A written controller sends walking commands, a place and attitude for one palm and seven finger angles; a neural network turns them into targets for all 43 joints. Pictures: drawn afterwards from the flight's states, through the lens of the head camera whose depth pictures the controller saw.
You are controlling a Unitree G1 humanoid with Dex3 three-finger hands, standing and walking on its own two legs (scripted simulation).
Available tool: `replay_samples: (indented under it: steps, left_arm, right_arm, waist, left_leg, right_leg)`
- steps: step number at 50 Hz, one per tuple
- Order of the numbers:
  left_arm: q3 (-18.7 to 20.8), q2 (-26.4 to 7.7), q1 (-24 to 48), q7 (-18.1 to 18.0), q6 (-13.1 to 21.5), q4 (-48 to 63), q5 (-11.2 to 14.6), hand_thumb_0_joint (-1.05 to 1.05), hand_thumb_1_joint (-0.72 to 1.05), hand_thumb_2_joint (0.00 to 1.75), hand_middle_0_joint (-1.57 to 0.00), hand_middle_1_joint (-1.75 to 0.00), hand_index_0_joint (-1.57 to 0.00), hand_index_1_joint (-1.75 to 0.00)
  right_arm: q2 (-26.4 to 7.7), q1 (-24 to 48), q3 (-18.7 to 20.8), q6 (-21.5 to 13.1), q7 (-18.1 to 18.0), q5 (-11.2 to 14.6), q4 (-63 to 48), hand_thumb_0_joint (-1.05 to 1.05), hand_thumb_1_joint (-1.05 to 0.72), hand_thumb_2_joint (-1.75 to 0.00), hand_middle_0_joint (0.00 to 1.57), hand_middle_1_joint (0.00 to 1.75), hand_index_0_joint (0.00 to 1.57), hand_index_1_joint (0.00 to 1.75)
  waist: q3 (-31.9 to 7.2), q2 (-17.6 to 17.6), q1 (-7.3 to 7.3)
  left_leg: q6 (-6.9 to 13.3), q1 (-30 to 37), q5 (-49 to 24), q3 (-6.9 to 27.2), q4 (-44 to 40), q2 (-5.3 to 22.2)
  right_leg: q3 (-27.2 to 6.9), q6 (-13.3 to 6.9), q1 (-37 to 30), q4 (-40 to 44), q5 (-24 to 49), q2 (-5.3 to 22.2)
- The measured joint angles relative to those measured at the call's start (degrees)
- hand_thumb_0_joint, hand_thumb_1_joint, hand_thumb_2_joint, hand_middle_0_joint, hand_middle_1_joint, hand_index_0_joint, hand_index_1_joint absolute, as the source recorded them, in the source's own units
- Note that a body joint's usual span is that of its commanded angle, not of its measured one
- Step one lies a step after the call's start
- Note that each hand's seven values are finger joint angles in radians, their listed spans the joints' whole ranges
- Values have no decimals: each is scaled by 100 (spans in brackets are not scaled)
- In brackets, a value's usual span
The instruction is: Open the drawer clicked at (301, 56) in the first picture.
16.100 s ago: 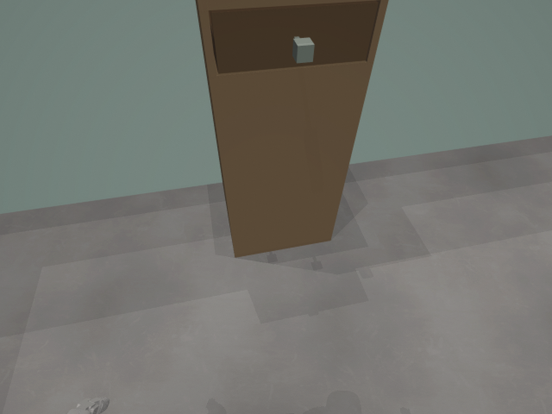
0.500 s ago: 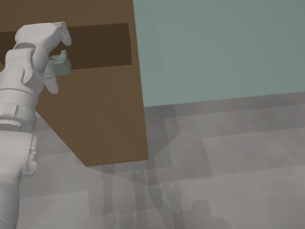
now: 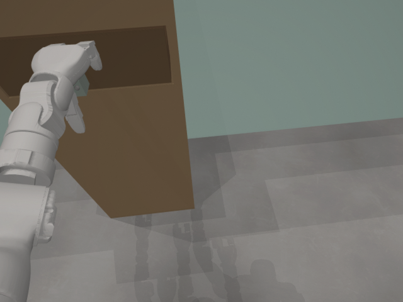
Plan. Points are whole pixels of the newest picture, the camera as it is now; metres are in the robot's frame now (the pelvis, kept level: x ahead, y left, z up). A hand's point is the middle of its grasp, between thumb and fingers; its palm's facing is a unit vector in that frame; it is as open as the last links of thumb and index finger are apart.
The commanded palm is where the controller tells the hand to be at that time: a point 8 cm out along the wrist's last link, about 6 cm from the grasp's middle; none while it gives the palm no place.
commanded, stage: lower the fingers behind the handle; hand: left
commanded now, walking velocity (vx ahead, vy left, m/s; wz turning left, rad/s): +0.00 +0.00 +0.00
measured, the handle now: (76, 76) +0.54 +0.26 +0.14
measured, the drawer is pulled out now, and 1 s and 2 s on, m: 0.00 0.00 0.01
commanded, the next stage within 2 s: close the thumb around the handle in 0.90 s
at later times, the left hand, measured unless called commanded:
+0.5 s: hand (77, 94) +0.49 +0.24 +0.14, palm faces -0.01 -0.01 -1.00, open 13.8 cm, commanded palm +0.46 +0.25 +0.18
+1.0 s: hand (77, 96) +0.49 +0.24 +0.14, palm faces +0.00 -0.02 -1.00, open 13.8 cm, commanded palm +0.46 +0.25 +0.18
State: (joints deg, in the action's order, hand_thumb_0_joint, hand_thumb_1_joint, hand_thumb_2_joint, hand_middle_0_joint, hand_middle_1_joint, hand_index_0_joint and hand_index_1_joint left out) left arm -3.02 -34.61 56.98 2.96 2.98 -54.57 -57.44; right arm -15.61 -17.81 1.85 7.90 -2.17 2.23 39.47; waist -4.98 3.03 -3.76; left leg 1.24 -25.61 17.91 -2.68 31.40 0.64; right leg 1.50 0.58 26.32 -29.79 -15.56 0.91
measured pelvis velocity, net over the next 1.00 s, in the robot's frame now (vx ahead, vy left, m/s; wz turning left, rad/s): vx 0.00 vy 0.00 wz -0.02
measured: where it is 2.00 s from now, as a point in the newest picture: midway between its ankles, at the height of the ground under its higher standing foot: outside the picture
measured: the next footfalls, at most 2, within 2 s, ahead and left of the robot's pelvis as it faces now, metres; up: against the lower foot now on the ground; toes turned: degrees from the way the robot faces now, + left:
none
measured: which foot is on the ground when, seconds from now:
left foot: down 0.00-1.00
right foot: down 0.00-1.00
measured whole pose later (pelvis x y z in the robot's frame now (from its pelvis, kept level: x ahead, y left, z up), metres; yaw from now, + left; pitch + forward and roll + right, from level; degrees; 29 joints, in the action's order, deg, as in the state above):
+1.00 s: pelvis +0.00 +0.00 +0.00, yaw -1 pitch +13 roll -1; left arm -1.9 -34.5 52.6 -2.1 3.0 -53.2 -58.2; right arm -15.7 -18.5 2.0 7.8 -2.2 2.1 38.9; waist -5.7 2.9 -3.8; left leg 1.4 -27.1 18.6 -3.5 33.0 0.9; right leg 0.6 0.7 28.1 -31.2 -15.8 0.6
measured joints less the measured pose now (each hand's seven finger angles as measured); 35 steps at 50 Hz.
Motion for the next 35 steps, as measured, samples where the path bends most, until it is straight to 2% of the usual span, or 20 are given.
replay_samples:
  steps: [6, 12, 19, 35]
  left_arm:
    - [145, 8, -206, -216, 83, 109, -29, 0, -49, 30, -31, -120, -32, -120]
    - [151, 39, -276, -378, 2, 98, -62, 0, -49, 30, -27, -118, -32, -120]
    - [190, -45, -304, -379, 6, 0, -97, 0, -49, 30, -24, -118, -32, -120]
    - [186, -74, -443, -487, 87, 101, -68, 0, -49, 30, -20, -118, -32, -120]
  right_arm:
    - [1, -18, 13, -7, 21, -34, -46, 0, -90, -90, 20, 30, 20, 30]
    - [-8, 6, 2, 5, 19, -24, -29, 0, -90, -90, 20, 30, 20, 30]
    - [-42, 20, -12, 7, -41, -6, -86, 0, -90, -90, 20, 30, 20, 30]
    - [-79, -69, 24, 18, -47, -8, -62, 0, -90, -90, 20, 30, 20, 30]
  waist:
    - [-34, 17, 13]
    - [-44, 13, 5]
    - [-41, -3, -40]
    - [-64, -26, -27]
  left_leg:
    - [-14, -41, 14, -25, 39, 22]
    - [-30, -47, 18, -24, 59, 42]
    - [-43, -56, 12, -45, 59, 63]
    - [-28, -125, 47, -71, 130, 66]
  right_leg:
    - [-27, -13, 63, -58, -15, -21]
    - [-27, -30, 74, -83, -20, -41]
    - [-49, -42, 101, -96, -9, -62]
    - [-77, -26, 169, -143, -21, -65]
